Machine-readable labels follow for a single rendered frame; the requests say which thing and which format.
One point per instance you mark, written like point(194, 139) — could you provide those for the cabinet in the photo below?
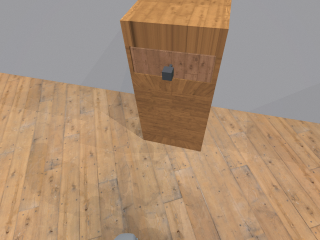
point(175, 112)

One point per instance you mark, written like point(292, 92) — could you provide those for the drawer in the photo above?
point(188, 66)

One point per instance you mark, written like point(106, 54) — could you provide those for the handle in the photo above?
point(168, 73)

